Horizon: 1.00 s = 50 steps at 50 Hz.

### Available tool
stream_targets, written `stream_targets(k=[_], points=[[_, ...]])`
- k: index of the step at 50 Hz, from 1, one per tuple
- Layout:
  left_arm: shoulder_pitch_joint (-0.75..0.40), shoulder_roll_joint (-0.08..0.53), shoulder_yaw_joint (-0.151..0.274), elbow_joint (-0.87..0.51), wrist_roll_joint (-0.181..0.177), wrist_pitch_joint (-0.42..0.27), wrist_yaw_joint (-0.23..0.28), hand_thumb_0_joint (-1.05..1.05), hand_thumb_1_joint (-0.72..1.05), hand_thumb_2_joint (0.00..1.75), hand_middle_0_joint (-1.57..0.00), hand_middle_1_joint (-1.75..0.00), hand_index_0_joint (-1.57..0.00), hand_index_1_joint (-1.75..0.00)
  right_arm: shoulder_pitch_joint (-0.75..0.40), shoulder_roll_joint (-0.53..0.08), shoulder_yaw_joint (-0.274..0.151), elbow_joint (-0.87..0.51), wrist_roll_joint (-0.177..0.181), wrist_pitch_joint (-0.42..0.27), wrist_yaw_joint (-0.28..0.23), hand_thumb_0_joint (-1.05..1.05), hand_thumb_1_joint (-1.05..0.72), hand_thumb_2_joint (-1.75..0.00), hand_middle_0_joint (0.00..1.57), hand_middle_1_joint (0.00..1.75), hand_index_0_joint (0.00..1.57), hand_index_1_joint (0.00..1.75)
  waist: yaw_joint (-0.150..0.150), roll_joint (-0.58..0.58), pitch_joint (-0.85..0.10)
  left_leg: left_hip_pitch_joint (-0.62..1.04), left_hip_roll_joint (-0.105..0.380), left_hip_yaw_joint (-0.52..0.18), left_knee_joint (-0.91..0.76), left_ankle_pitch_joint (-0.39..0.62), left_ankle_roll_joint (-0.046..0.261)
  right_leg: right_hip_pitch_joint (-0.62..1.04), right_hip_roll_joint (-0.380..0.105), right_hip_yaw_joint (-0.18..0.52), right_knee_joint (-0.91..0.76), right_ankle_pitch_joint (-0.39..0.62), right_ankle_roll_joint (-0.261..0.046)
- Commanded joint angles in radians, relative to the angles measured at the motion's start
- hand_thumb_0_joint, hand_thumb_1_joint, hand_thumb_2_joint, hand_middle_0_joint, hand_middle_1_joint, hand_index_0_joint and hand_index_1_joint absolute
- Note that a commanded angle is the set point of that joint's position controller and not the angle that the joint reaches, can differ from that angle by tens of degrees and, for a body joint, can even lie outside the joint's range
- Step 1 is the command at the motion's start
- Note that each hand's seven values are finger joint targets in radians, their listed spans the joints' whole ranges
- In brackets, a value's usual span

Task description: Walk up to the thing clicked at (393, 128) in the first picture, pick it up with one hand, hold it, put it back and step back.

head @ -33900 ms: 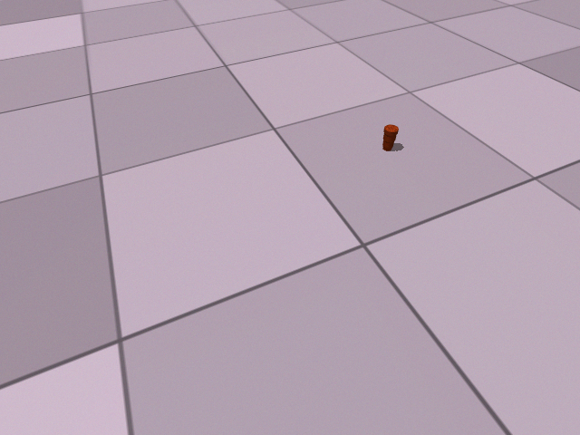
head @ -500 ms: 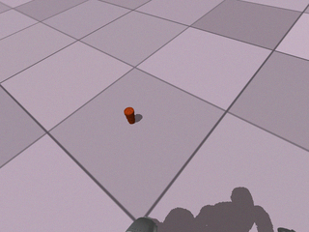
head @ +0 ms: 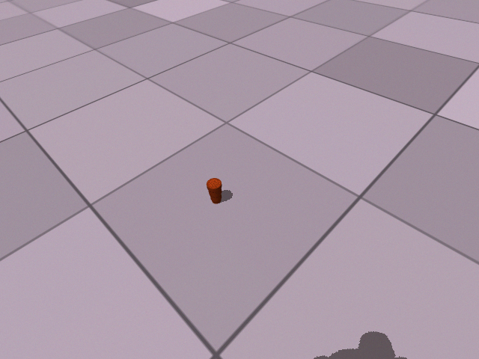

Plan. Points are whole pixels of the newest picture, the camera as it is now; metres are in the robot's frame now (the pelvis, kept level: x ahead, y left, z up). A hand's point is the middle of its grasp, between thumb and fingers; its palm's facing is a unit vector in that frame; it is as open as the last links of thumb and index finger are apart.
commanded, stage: step back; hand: left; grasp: from the side
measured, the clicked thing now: (215, 192) +1.08 +0.24 -0.69
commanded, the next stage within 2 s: stand in 0.52 s
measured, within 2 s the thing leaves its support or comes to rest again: neither
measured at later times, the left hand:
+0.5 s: hand out of the picture +0.15 +0.29 -0.14, palm faces -0.01 -0.93 -0.38, open 7.4 cm
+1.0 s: hand out of the picture +0.11 +0.26 -0.14, palm faces -0.04 -0.94 -0.34, open 7.4 cm
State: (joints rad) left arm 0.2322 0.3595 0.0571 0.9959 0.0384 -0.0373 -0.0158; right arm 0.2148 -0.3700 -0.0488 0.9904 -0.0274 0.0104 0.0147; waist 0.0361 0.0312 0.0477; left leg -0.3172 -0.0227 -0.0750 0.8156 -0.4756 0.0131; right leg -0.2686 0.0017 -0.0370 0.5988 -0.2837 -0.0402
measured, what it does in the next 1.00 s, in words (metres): stands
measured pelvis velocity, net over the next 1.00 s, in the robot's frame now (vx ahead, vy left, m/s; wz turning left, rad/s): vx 0.03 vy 0.01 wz -0.01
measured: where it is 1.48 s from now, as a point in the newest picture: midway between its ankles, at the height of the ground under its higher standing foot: outside the picture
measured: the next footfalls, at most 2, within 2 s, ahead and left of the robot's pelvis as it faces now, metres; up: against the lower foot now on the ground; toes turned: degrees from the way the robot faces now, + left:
none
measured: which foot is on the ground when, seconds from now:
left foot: down 0.00-1.00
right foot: down 0.00-1.00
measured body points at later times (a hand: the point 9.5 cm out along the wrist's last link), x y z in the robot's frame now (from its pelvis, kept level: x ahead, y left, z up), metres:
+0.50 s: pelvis +0.04 +0.03 +0.01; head +0.06 +0.03 +0.45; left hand +0.15 +0.34 -0.11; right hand +0.15 -0.26 -0.12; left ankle +0.04 +0.15 -0.73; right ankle +0.03 -0.11 -0.73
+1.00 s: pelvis +0.03 +0.01 +0.02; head +0.04 +0.01 +0.47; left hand +0.11 +0.31 -0.11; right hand +0.11 -0.29 -0.11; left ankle +0.04 +0.15 -0.73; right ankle +0.03 -0.11 -0.73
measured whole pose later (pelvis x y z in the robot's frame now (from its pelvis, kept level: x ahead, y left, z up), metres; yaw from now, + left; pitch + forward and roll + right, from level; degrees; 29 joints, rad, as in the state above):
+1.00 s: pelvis +0.03 +0.01 +0.02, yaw -1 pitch -3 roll +0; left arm 0.08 0.34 0.00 1.15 0.01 -0.01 -0.01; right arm 0.07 -0.35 -0.01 1.15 -0.01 -0.01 0.01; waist 0.00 0.01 0.07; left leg -0.11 0.02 0.01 0.32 -0.17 -0.02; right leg -0.11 -0.01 0.01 0.34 -0.18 0.01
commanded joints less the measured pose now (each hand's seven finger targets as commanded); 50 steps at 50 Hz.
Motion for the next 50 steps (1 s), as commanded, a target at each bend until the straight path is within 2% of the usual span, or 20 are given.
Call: stream_targets(k=[1, 4, 5, 6, 7, 8, 9, 11, 12, 14, 16, 20, 23, 25, 26, 31, 39, 41, 47, 50], points=[[-0.097, 0.302, 0.073, -0.084, 0.001, -0.031, 0.026, 0.0, 0.9, 0.9, -0.2, -0.3, -0.2, -0.3, 0.014, -0.189, -0.054, -0.048, -0.003, -0.031, -0.002, 0.0, -0.9, -0.9, 0.2, 0.3, 0.2, 0.3, -0.026, -0.164, 0.025, -0.066, 0.068, 0.016, -0.058, 0.007, -0.004, -0.031, -0.271, 0.355, -0.32, -0.305, -0.138], [-0.128, 0.267, 0.051, -0.09, -0.007, -0.017, 0.018, 0.0, 0.9, 0.9, -0.2, -0.3, -0.2, -0.3, 0.035, -0.165, -0.062, -0.022, -0.011, -0.04, -0.002, 0.0, -0.9, -0.9, 0.2, 0.3, 0.2, 0.3, -0.052, -0.156, -0.013, 0.122, 0.015, 0.093, -0.303, 0.127, -0.001, -0.101, -0.197, 0.209, -0.201, -0.143, -0.089], [-0.112, 0.238, 0.034, -0.087, -0.009, -0.012, 0.016, 0.0, 0.9, 0.9, -0.2, -0.3, -0.2, -0.3, 0.023, -0.172, -0.066, -0.02, -0.017, -0.043, -0.008, 0.0, -0.9, -0.9, 0.2, 0.3, 0.2, 0.3, -0.053, -0.116, -0.021, 0.192, 0.018, 0.072, -0.358, 0.168, 0.003, -0.138, -0.166, 0.172, -0.142, -0.092, -0.062], [-0.114, 0.196, 0.02, -0.094, -0.015, -0.011, 0.015, 0.0, 0.9, 0.9, -0.2, -0.3, -0.2, -0.3, 0.023, -0.2, -0.07, -0.022, -0.024, -0.049, -0.015, 0.0, -0.9, -0.9, 0.2, 0.3, 0.2, 0.3, -0.06, -0.029, -0.044, 0.212, 0.111, -0.066, -0.425, 0.16, 0.022, -0.161, -0.123, 0.125, -0.043, -0.022, -0.031], [-0.104, 0.16, 0.008, -0.084, -0.034, -0.006, 0.014, 0.0, 0.9, 0.9, -0.2, -0.3, -0.2, -0.3, -0.039, -0.243, -0.068, -0.041, -0.019, -0.055, -0.018, 0.0, -0.9, -0.9, 0.2, 0.3, 0.2, 0.3, -0.037, 0.09, -0.039, 0.15, 0.254, -0.291, -0.521, 0.022, 0.092, -0.179, -0.027, 0.057, 0.044, -0.111, 0.017], [-0.108, 0.208, 0.026, -0.064, -0.033, -0.001, 0.02, 0.0, 0.9, 0.9, -0.2, -0.3, -0.2, -0.3, -0.075, -0.278, -0.069, -0.049, -0.015, -0.054, -0.016, 0.0, -0.9, -0.9, 0.2, 0.3, 0.2, 0.3, -0.033, 0.08, -0.009, 0.028, 0.315, -0.321, -0.54, -0.039, 0.16, -0.089, -0.024, 0.043, 0.103, -0.202, 0.025], [-0.1, 0.214, 0.024, -0.056, -0.029, -0.005, 0.021, 0.0, 0.9, 0.9, -0.2, -0.3, -0.2, -0.3, -0.112, -0.268, -0.065, -0.051, -0.013, -0.054, -0.015, 0.0, -0.9, -0.9, 0.2, 0.3, 0.2, 0.3, -0.017, 0.053, 0.002, 0.018, 0.303, -0.281, -0.502, 0.051, 0.163, -0.043, -0.028, 0.049, 0.072, -0.182, 0.019], [-0.063, 0.191, 0.015, -0.026, -0.031, -0.02, 0.025, 0.0, 0.9, 0.9, -0.2, -0.3, -0.2, -0.3, -0.146, -0.222, -0.044, -0.046, -0.004, -0.053, -0.016, 0.0, -0.9, -0.9, 0.2, 0.3, 0.2, 0.3, 0.009, 0.069, -0.032, 0.058, 0.219, -0.118, -0.394, 0.356, 0.092, 0.049, -0.043, 0.067, -0.105, 0.037, 0.011], [-0.07, 0.218, 0.022, -0.019, -0.031, -0.025, 0.028, 0.0, 0.9, 0.9, -0.2, -0.3, -0.2, -0.3, -0.136, -0.211, -0.039, -0.038, 0.0, -0.051, -0.018, 0.0, -0.9, -0.9, 0.2, 0.3, 0.2, 0.3, -0.002, 0.073, -0.052, 0.034, 0.174, -0.064, -0.358, 0.455, 0.056, 0.114, -0.061, 0.103, -0.111, 0.191, 0.009], [-0.092, 0.243, 0.025, -0.017, -0.034, -0.025, 0.03, 0.0, 0.9, 0.9, -0.2, -0.3, -0.2, -0.3, -0.115, -0.197, -0.036, -0.024, 0.01, -0.05, -0.023, 0.0, -0.9, -0.9, 0.2, 0.3, 0.2, 0.3, -0.023, 0.04, -0.081, 0.045, 0.133, -0.02, -0.341, 0.468, 0.027, 0.151, -0.097, 0.138, -0.081, 0.321, -0.01], [-0.11, 0.233, 0.019, -0.021, -0.04, -0.021, 0.034, 0.0, 0.9, 0.9, -0.2, -0.3, -0.2, -0.3, -0.102, -0.2, -0.037, -0.006, 0.011, -0.05, -0.028, 0.0, -0.9, -0.9, 0.2, 0.3, 0.2, 0.3, -0.026, 0.027, -0.117, 0.131, 0.136, -0.004, -0.325, 0.612, 0.028, 0.138, -0.104, 0.134, -0.059, 0.404, -0.011], [-0.132, 0.224, 0.011, -0.008, -0.037, -0.015, 0.039, 0.0, 0.9, 0.9, -0.2, -0.3, -0.2, -0.3, -0.13, -0.198, -0.039, 0.005, 0.018, -0.044, -0.03, 0.0, -0.9, -0.9, 0.2, 0.3, 0.2, 0.3, -0.027, -0.008, -0.143, 0.172, 0.152, 0.004, -0.321, 0.645, 0.044, 0.142, -0.098, 0.119, -0.069, 0.406, -0.006], [-0.15, 0.225, 0.008, -0.001, -0.032, -0.01, 0.04, 0.0, 0.9, 0.9, -0.2, -0.3, -0.2, -0.3, -0.168, -0.194, -0.041, 0.012, 0.014, -0.039, -0.03, 0.0, -0.9, -0.9, 0.2, 0.3, 0.2, 0.3, -0.028, -0.024, -0.115, 0.15, 0.147, 0.009, -0.35, 0.529, 0.04, 0.132, -0.1, 0.125, -0.088, 0.367, -0.006], [-0.169, 0.223, 0.007, 0.003, -0.033, -0.011, 0.039, 0.0, 0.9, 0.9, -0.2, -0.3, -0.2, -0.3, -0.177, -0.186, -0.038, 0.02, 0.012, -0.038, -0.028, 0.0, -0.9, -0.9, 0.2, 0.3, 0.2, 0.3, -0.03, -0.036, -0.111, 0.138, 0.143, 0.012, -0.366, 0.509, 0.034, 0.147, -0.103, 0.134, -0.096, 0.363, -0.003], [-0.176, 0.188, -0.012, 0.022, -0.04, -0.004, 0.034, 0.0, 0.9, 0.9, -0.2, -0.3, -0.2, -0.3, -0.187, -0.192, -0.023, 0.028, 0.025, -0.043, -0.025, 0.0, -0.9, -0.9, 0.2, 0.3, 0.2, 0.3, -0.029, -0.044, -0.1, 0.174, 0.154, -0.026, -0.409, 0.554, 0.031, 0.135, -0.112, 0.135, -0.151, 0.382, 0.01], [-0.209, 0.197, -0.012, 0.039, -0.035, 0.003, 0.035, 0.0, 0.9, 0.9, -0.2, -0.3, -0.2, -0.3, -0.191, -0.186, -0.016, 0.048, 0.022, -0.048, -0.022, 0.0, -0.9, -0.9, 0.2, 0.3, 0.2, 0.3, -0.04, -0.038, -0.112, 0.231, 0.161, -0.011, -0.456, 0.642, 0.015, 0.183, -0.109, 0.118, -0.194, 0.392, 0.025], [-0.228, 0.2, -0.015, 0.07, -0.032, 0.001, 0.025, 0.0, 0.9, 0.9, -0.2, -0.3, -0.2, -0.3, -0.223, -0.182, -0.007, 0.07, 0.022, -0.046, -0.016, 0.0, -0.9, -0.9, 0.2, 0.3, 0.2, 0.3, -0.039, -0.018, -0.077, 0.217, 0.148, 0.001, -0.534, 0.424, 0.0, 0.185, -0.121, 0.135, -0.298, 0.256, 0.03], [-0.222, 0.205, -0.014, 0.076, -0.031, -0.001, 0.024, 0.0, 0.9, 0.9, -0.2, -0.3, -0.2, -0.3, -0.223, -0.179, -0.007, 0.073, 0.021, -0.048, -0.016, 0.0, -0.9, -0.9, 0.2, 0.3, 0.2, 0.3, -0.038, -0.026, -0.109, 0.253, 0.156, 0.001, -0.529, 0.474, -0.002, 0.194, -0.127, 0.133, -0.29, 0.296, 0.024], [-0.219, 0.205, -0.015, 0.09, -0.031, -0.002, 0.023, 0.0, 0.9, 0.9, -0.2, -0.3, -0.2, -0.3, -0.211, -0.18, -0.002, 0.089, 0.019, -0.042, -0.014, 0.0, -0.9, -0.9, 0.2, 0.3, 0.2, 0.3, -0.041, -0.024, -0.055, 0.216, 0.146, 0.001, -0.552, 0.334, -0.006, 0.151, -0.124, 0.144, -0.335, 0.181, 0.028], [-0.206, 0.206, -0.015, 0.094, -0.031, -0.002, 0.022, 0.0, 0.9, 0.9, -0.2, -0.3, -0.2, -0.3, -0.2, -0.182, -0.001, 0.092, 0.019, -0.043, -0.014, 0.0, -0.9, -0.9, 0.2, 0.3, 0.2, 0.3, -0.041, -0.032, -0.065, 0.225, 0.149, -0.002, -0.551, 0.343, -0.006, 0.146, -0.124, 0.147, -0.336, 0.187, 0.026]])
